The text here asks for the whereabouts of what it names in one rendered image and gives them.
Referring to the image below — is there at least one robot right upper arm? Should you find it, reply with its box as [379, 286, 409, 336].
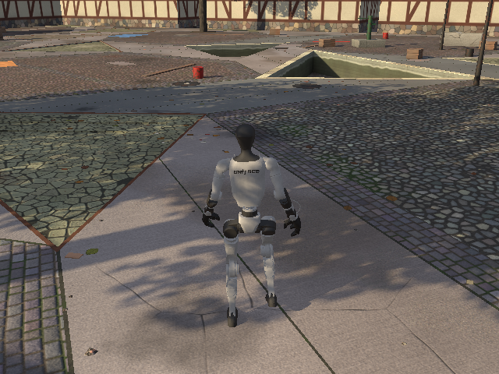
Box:
[263, 157, 286, 200]

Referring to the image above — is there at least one robot right forearm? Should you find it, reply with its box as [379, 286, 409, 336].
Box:
[279, 188, 298, 221]

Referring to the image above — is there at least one right robot hand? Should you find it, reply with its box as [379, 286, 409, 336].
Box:
[284, 216, 301, 236]

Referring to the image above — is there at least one left robot thigh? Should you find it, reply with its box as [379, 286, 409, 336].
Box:
[223, 219, 239, 277]

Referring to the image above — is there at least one robot left forearm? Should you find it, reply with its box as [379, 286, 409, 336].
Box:
[203, 189, 218, 216]

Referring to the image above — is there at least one right robot thigh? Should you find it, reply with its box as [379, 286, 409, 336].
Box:
[260, 216, 276, 258]

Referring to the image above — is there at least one robot left upper arm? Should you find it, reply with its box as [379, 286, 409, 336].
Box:
[210, 158, 231, 201]

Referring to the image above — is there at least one left robot hand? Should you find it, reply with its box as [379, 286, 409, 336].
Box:
[202, 213, 220, 228]

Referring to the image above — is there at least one robot thigh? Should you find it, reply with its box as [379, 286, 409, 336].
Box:
[223, 219, 239, 277]
[260, 216, 276, 258]

